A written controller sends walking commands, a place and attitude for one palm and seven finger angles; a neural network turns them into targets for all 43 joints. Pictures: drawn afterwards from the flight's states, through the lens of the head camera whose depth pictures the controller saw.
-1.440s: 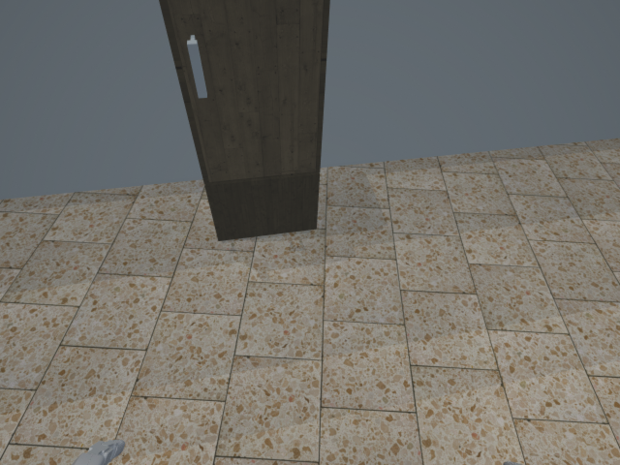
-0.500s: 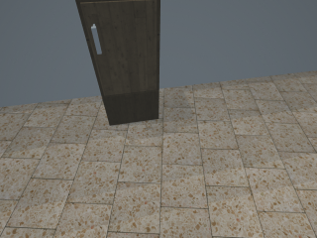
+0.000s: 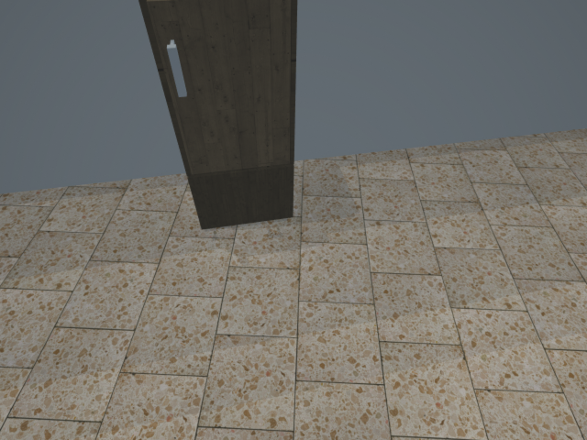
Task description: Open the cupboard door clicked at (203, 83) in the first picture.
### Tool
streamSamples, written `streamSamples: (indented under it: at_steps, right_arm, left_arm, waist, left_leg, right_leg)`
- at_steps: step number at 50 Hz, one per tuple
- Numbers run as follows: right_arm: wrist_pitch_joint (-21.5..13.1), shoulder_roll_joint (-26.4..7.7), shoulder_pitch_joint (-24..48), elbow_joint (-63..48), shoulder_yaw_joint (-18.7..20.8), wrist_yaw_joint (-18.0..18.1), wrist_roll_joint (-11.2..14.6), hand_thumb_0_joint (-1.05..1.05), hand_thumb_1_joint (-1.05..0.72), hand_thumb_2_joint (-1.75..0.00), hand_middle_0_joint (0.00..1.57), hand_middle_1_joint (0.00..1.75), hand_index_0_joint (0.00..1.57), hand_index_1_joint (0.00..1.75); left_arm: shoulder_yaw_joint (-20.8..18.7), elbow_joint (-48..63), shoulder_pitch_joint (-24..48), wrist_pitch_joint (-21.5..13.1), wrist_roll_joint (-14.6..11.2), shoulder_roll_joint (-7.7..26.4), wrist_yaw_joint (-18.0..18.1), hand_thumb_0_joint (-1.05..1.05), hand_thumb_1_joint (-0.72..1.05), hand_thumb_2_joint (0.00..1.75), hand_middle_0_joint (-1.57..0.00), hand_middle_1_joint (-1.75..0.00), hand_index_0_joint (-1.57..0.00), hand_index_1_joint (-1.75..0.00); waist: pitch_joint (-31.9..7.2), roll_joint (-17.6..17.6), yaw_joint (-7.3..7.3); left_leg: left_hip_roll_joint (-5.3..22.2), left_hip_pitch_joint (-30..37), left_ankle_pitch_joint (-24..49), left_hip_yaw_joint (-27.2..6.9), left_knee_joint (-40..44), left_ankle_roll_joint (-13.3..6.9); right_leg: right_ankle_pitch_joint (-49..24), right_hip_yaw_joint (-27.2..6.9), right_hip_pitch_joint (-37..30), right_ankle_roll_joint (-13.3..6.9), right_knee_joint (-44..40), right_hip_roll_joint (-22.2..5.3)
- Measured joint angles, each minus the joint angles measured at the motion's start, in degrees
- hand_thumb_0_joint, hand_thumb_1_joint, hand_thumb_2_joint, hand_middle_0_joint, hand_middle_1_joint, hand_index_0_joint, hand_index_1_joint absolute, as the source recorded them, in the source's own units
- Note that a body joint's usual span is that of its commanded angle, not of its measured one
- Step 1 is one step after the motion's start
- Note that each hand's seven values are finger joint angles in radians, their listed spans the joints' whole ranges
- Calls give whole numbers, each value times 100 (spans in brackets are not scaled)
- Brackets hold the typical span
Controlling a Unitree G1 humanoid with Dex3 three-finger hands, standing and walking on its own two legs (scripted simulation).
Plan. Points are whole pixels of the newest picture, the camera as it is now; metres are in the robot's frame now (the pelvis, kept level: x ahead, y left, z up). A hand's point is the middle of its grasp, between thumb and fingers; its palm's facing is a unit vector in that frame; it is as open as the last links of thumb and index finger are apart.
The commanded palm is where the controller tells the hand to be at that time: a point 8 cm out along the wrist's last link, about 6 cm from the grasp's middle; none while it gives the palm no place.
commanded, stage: look at it before walking up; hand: left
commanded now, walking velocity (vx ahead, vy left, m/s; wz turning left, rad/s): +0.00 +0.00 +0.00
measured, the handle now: (177, 68) +1.05 +0.41 +0.00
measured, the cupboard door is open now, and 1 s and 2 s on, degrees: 0 0 0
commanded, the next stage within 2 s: walk to a spot facing it in 0.10 s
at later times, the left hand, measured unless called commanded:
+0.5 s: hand out of the picture +0.04 +0.22 -0.19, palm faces +0.05 -0.98 -0.19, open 7.4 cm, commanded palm none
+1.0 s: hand (228, 324) +0.36 +0.16 -0.19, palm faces -0.09 -0.98 -0.20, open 7.4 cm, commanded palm none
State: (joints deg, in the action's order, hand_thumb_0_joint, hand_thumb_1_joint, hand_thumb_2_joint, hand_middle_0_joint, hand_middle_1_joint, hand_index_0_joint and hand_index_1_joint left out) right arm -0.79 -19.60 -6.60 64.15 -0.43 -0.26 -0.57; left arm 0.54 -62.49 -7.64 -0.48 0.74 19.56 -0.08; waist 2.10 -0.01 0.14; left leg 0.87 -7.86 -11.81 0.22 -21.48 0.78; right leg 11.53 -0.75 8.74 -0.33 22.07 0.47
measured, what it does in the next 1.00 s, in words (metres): walks ahead: right foot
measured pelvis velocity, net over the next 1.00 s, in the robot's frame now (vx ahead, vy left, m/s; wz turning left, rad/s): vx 0.24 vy -0.01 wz -0.07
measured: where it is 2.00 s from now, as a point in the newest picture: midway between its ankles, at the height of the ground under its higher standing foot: (296, 419)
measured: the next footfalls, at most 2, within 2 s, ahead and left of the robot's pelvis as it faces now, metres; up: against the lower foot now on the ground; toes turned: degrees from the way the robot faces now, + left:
right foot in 0.92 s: +0.37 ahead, -0.09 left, +0.00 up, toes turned -12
left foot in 1.42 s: +0.34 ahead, +0.12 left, +0.00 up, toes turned +14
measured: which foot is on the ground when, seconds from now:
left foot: down 0.00-0.94, up 0.96-1.00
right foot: down 0.00-0.52, up 0.54-0.90, down 0.92-1.00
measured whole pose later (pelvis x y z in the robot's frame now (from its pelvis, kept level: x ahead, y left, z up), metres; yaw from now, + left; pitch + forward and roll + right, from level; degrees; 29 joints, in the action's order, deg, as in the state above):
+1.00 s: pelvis +0.24 -0.01 -0.03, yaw -4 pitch -2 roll +0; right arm -2.2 -5.4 -27.7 69.5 1.2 1.8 0.2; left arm -2.5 -58.0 -6.1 -4.0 1.0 10.0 0.3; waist 7.4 -0.6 -2.7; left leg 3.9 -8.2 -29.2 2.8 -63.7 -0.5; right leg 12.9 10.7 23.7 -6.8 38.7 0.3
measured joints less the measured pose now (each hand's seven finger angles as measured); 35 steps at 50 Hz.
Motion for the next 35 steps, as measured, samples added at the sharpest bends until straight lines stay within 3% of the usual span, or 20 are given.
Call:
streamSamples:
  at_steps: [13,20,24,26,29,32,35]
  right_arm:
    - [11,26,39,-4,-21,17,-11,1,-91,-90,20,30,20,30]
    - [119,345,-510,-2,-20,-33,-92,1,-91,-90,20,29,20,30]
    - [62,562,-907,16,14,-55,-76,1,-91,-90,20,29,20,30]
    - [-36,708,-1039,37,31,-47,-74,1,-91,-90,20,29,20,30]
    - [-256,890,-1325,-8,64,32,-91,1,-91,-90,20,29,20,30]
    - [-367,1097,-1692,53,40,124,-80,1,-91,-90,20,29,20,30]
    - [-392,1293,-2024,235,15,173,-63,1,-91,-90,20,29,20,30]
  left_arm:
    - [-7,-3,4,6,-4,-5,35,1,90,90,-20,-30,-20,-30]
    - [-48,27,-569,79,51,-343,-35,1,90,90,-20,-30,-20,-30]
    - [-104,-4,-1004,4,38,-582,-46,1,90,90,-20,-30,-20,-30]
    - [-141,-77,-1230,22,24,-647,-45,1,90,90,-20,-30,-20,-30]
    - [-151,-263,-1400,126,58,-784,-39,1,90,90,-20,-30,-20,-30]
    - [-206,-287,-1283,118,75,-840,-70,1,90,90,-20,-30,-20,-30]
    - [-270,-132,-1017,98,76,-855,-104,1,90,90,-20,-30,-20,-30]
  waist:
    - [-25,3,13]
    - [-361,-21,43]
    - [-355,-13,38]
    - [-307,153,71]
    - [-262,192,-15]
    - [-122,176,-137]
    - [30,178,-133]
  left_leg:
    - [-9,46,-23,-15,31,0]
    - [57,-244,-1029,0,-861,-78]
    - [154,-408,-1057,228,-1187,-127]
    - [63,-262,-867,390,-1152,-192]
    - [30,44,-1120,566,-958,-278]
    - [18,457,-1015,574,-455,-275]
    - [13,855,-927,614,28,-258]
  right_leg:
    - [29,16,-54,11,-34,-11]
    - [467,64,7,-19,352,31]
    - [727,182,-123,35,475,15]
    - [977,71,-54,7,854,-96]
    - [1461,114,634,-98,2623,-102]
    - [1236,283,1375,-93,3855,-179]
    - [776,363,2033,-46,4199,-316]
